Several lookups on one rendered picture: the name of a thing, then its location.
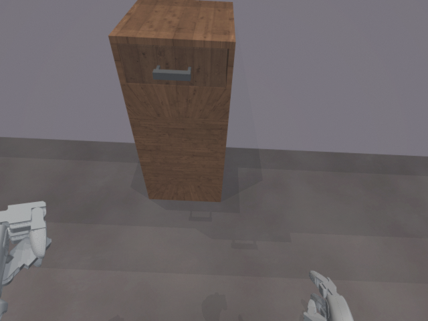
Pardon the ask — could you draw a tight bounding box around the drawer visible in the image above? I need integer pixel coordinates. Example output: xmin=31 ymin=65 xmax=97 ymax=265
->
xmin=118 ymin=43 xmax=227 ymax=88

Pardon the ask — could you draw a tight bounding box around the handle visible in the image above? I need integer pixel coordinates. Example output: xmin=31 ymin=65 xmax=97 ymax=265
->
xmin=152 ymin=65 xmax=191 ymax=81

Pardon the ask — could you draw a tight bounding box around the right robot hand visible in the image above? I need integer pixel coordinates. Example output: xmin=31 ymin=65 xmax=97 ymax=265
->
xmin=304 ymin=270 xmax=354 ymax=321

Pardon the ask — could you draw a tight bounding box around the cabinet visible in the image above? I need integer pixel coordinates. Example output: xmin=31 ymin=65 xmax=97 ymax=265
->
xmin=108 ymin=0 xmax=235 ymax=202

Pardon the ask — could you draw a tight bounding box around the left robot hand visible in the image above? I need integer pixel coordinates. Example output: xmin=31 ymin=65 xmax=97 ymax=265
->
xmin=0 ymin=201 xmax=51 ymax=297

